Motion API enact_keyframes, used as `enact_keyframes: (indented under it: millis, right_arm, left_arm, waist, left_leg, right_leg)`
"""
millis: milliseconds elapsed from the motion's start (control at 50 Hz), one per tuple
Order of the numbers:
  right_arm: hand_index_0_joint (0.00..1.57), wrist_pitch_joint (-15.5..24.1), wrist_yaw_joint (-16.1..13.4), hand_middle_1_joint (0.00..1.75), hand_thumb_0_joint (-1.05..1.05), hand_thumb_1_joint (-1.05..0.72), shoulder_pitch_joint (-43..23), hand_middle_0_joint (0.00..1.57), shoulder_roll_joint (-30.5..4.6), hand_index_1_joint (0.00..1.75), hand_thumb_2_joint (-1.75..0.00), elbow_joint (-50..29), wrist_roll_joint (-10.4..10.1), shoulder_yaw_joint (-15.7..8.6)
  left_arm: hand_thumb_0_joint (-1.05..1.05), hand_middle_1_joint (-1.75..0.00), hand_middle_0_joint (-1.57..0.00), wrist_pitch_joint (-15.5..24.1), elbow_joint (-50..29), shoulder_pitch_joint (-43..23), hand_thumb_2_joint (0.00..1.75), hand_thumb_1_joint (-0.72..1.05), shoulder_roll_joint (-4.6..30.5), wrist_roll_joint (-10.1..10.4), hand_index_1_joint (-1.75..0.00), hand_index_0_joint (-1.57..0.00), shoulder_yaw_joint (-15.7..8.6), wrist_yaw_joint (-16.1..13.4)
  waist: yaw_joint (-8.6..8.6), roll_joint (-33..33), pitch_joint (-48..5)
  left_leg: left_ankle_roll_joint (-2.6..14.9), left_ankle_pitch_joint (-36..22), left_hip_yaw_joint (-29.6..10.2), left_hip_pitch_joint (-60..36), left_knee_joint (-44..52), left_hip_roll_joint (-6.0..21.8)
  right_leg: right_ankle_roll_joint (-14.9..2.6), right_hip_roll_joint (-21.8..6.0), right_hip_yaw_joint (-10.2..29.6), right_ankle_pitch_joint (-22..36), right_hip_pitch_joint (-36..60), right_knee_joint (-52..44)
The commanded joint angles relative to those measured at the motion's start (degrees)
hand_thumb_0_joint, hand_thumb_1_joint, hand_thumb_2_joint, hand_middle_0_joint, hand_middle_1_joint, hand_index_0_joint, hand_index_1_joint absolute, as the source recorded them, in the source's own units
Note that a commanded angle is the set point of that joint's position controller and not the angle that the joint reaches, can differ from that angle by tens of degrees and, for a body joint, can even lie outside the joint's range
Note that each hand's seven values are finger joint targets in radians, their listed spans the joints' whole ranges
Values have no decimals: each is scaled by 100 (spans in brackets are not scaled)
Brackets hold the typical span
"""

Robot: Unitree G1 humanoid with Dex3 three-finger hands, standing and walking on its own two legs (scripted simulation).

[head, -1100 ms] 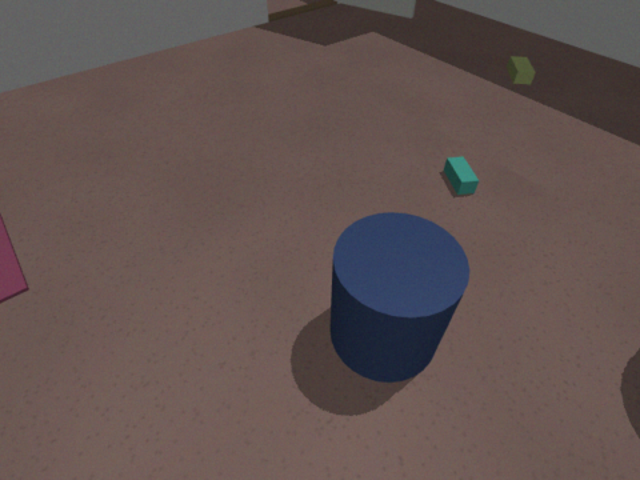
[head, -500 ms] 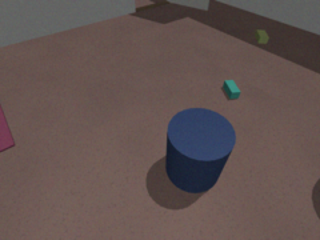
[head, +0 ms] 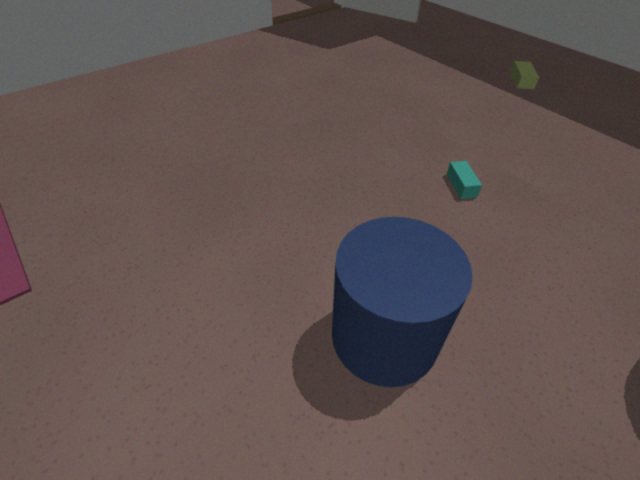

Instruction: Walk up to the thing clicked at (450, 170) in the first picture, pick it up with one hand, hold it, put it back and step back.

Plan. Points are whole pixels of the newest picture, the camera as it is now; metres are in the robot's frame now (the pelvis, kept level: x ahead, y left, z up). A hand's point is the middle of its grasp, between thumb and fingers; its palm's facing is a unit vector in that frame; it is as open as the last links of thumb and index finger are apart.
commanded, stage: stand
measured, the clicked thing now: (463, 179) +1.62 -0.66 -0.74
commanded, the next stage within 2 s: walk up in 0.02 s
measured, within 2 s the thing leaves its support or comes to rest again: neither
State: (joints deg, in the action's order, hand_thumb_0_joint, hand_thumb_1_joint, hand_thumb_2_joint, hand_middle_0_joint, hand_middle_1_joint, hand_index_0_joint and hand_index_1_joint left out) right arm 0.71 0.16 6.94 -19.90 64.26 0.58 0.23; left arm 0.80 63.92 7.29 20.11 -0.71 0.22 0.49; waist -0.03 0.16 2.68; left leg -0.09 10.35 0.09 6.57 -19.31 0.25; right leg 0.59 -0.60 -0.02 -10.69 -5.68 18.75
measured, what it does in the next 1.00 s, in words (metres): steps on the spot, turning right: right foot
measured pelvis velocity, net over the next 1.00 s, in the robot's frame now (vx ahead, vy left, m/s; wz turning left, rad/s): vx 0.00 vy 0.05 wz -0.87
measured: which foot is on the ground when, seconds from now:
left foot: down 0.00-0.82, up 0.84-1.00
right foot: down 0.00-0.28, up 0.30-0.76, down 0.78-1.00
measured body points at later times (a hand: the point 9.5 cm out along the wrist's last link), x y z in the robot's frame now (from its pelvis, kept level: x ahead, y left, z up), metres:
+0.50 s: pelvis -0.01 +0.09 +0.00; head +0.04 +0.10 +0.44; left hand +0.22 +0.34 -0.13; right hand -0.07 -0.24 -0.09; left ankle +0.01 +0.15 -0.75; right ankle -0.07 -0.07 -0.68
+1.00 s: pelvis +0.00 +0.05 -0.01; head +0.00 +0.02 +0.44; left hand +0.31 +0.15 -0.10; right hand -0.21 -0.19 -0.13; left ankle +0.14 +0.14 -0.69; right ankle -0.07 -0.01 -0.75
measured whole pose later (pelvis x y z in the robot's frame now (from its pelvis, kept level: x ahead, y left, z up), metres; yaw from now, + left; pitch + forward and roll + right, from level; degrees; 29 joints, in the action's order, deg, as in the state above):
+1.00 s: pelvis +0.00 +0.05 -0.01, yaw -50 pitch -3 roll +1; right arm -0.3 1.9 18.5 -23.1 44.1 0.5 -3.0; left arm -1.1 41.0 14.0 20.7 -0.9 -2.7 1.8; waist -2.0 -1.0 5.5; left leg -1.2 24.9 0.0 25.7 -57.9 4.8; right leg -3.0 3.9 5.4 -16.5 -11.5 31.2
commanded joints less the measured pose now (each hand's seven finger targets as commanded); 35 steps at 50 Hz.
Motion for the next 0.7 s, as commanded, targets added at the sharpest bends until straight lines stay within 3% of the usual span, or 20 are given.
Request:
enact_keyframes:
  millis: [0, 40, 80, 120, 180, 220, 240, 260, 280, 300, 320, 340, 360, 380, 420, 480, 520, 540, 640, 680]
  right_arm:
    - [20, 38, 17, 30, 0, -90, -621, 20, -1901, 30, -90, -816, 72, -753]
    - [20, -33, 63, 30, 0, -90, -651, 20, -1555, 30, -90, -1088, 60, -740]
    - [20, -65, 113, 30, 0, -90, -519, 20, -1371, 30, -90, -1241, 27, -725]
    - [20, -103, 143, 30, 0, -90, -411, 20, -1316, 30, -90, -1388, 20, -757]
    - [20, -130, 136, 30, 0, -90, -191, 20, -1324, 30, -90, -1592, 29, -820]
    - [20, -129, 114, 30, 0, -90, 32, 20, -1290, 30, -90, -1654, 64, -863]
    - [20, -105, 75, 30, 0, -90, 469, 20, -1401, 30, -90, -1613, 128, -905]
    - [20, -89, 19, 30, 0, -90, 540, 20, -1779, 30, -90, -1703, 218, -1001]
    - [20, -99, 0, 30, 0, -90, 94, 20, -1906, 30, -90, -1996, 202, -1039]
    - [20, -120, 40, 30, 0, -90, -214, 20, -1879, 30, -90, -2207, 188, -1066]
    - [20, -113, 65, 30, 0, -90, -491, 20, -1766, 30, -90, -2307, 151, -1028]
    - [20, -84, 65, 30, 0, -90, -611, 20, -1595, 30, -90, -2355, 154, -969]
    - [20, -42, 43, 30, 0, -90, -574, 20, -1454, 30, -90, -2361, 142, -919]
    - [20, 2, 23, 30, 0, -90, -388, 20, -1448, 30, -90, -2337, 91, -908]
    - [20, 45, 30, 30, 0, -90, 129, 20, -1494, 30, -90, -2255, 28, -892]
    - [20, 60, 76, 30, 0, -90, 492, 20, -1563, 30, -90, -2392, 60, -925]
    - [20, 73, 86, 30, 0, -90, 749, 20, -1670, 30, -90, -2478, 93, -966]
    - [20, 96, 90, 30, 0, -90, 1000, 20, -1709, 30, -90, -2508, 6, -1000]
    - [20, 119, 70, 30, 0, -90, 1223, 20, -1718, 30, -90, -2640, -8, -1004]
    - [20, 84, 59, 30, 0, -90, 1283, 20, -1763, 30, -90, -2646, 40, -1033]
  left_arm:
    - [0, -30, -20, -36, -917, 69, 90, 90, 1567, -137, -30, -20, -445, -87]
    - [0, -30, -20, -46, -1066, 321, 90, 90, 1644, -181, -30, -20, -509, -101]
    - [0, -30, -20, 5, -1350, 349, 90, 90, 1870, -248, -30, -20, -657, -125]
    - [0, -30, -20, 35, -1669, 390, 90, 90, 1843, -293, -30, -20, -714, -153]
    - [0, -30, -20, 46, -2034, 429, 90, 90, 1630, -267, -30, -20, -697, -204]
    - [0, -30, -20, 4, -2257, 275, 90, 90, 1489, -198, -30, -20, -662, -172]
    - [0, -30, -20, -17, -2427, 10, 90, 90, 1318, -164, -30, -20, -596, -150]
    - [0, -30, -20, -26, -2561, 26, 90, 90, 812, -131, -30, -20, -464, -181]
    - [0, -30, -20, -69, -2489, 441, 90, 90, 1177, -198, -30, -20, -554, -245]
    - [0, -30, -20, -139, -2406, 695, 90, 90, 1457, -191, -30, -20, -630, -244]
    - [0, -30, -20, -173, -2307, 906, 90, 90, 1572, -195, -30, -20, -655, -214]
    - [0, -30, -20, -208, -2203, 930, 90, 90, 1590, -174, -30, -20, -713, -121]
    - [0, -30, -20, -235, -2145, 1000, 90, 90, 1514, -133, -30, -20, -724, -10]
    - [0, -30, -20, -249, -2173, 921, 90, 90, 1468, -107, -30, -20, -723, 81]
    - [0, -30, -20, -249, -2314, 952, 90, 90, 1293, -73, -30, -20, -642, 193]
    - [0, -30, -20, -226, -2568, 701, 90, 90, 1215, -72, -30, -20, -564, 237]
    - [0, -30, -20, -233, -2684, 445, 90, 90, 1284, -87, -30, -20, -574, 243]
    - [0, -30, -20, -225, -2709, 296, 90, 90, 1257, -58, -30, -20, -573, 243]
    - [0, -30, -20, -207, -2770, 311, 90, 90, 1239, -63, -30, -20, -575, 251]
    - [0, -30, -20, -217, -2797, 257, 90, 90, 1165, -86, -30, -20, -599, 245]
  waist:
    - [-100, -213, 81]
    - [-31, 104, 146]
    - [-17, 1088, -93]
    - [-12, 1299, -428]
    - [-126, 1209, -742]
    - [-312, 695, -987]
    - [-630, 153, -1130]
    - [-627, -1360, -1010]
    - [-386, -1350, -873]
    - [-305, -1290, -717]
    - [-108, -907, -266]
    - [-23, -663, 33]
    - [62, -514, 203]
    - [19, -517, 261]
    - [-163, -808, 58]
    - [-377, -1027, 6]
    - [-505, -951, 44]
    - [-568, -894, -61]
    - [-545, -671, -115]
    - [-526, -662, -286]
  left_leg:
    - [114, 25, 247, -378, -766, 318]
    - [150, 940, -43, 71, -1221, 82]
    - [100, 2076, -354, 1106, -1835, -155]
    - [65, 2367, -808, 1535, -2295, -170]
    - [108, 1655, -851, 1183, -2048, -142]
    - [135, 1051, -595, 76, -988, -204]
    - [288, 738, -972, -1057, 133, 245]
    - [549, -349, -2420, -1700, 381, 1533]
    - [1063, -1135, -2593, -1201, 146, 2338]
    - [1532, -175, -2617, -370, 405, 2621]
    - [1474, 314, -2303, 353, 651, 2433]
    - [1254, 331, -1882, 523, 716, 2054]
    - [877, 245, -1341, 466, 647, 1586]
    - [478, 156, -981, 348, 557, 1270]
    - [141, -736, -513, -281, 331, 1063]
    - [320, -778, -231, -763, 311, 1225]
    - [424, -695, -256, -712, 381, 1485]
    - [413, -752, -358, -659, 238, 1812]
    - [239, -1616, 79, -559, -64, 1875]
    - [287, -1972, 268, -665, -421, 1909]
  right_leg:
    - [-471, -686, 1444, 1509, -1234, 60]
    - [-806, -954, 2155, 1301, -1431, 150]
    - [-1193, -1321, 3159, 1348, -706, -20]
    - [-1479, -1500, 3624, 1610, -181, 102]
    - [-1190, -1102, 3386, 1971, -328, 405]
    - [-816, -565, 2810, 1861, -985, 808]
    - [-400, -68, 2089, 1472, -1919, 1481]
    - [-16, 902, 1083, -928, -3108, 2648]
    - [92, 717, 888, -2205, -3173, 3458]
    - [102, 258, 781, -2227, -2763, 3992]
    - [49, 142, 708, -2007, -2460, 4264]
    - [-9, 122, 671, -1679, -2387, 4365]
    - [-22, 96, 704, -1221, -2454, 4298]
    - [-32, 93, 688, -859, -2486, 4149]
    - [-24, 124, 397, -552, -2588, 3767]
    - [76, 16, 138, -543, -2664, 3043]
    - [83, -60, 71, -681, -2610, 2832]
    - [23, -160, 86, -768, -2514, 2811]
    - [-122, -157, -158, -837, -2134, 2356]
    - [-236, -64, -252, -1206, -1886, 1990]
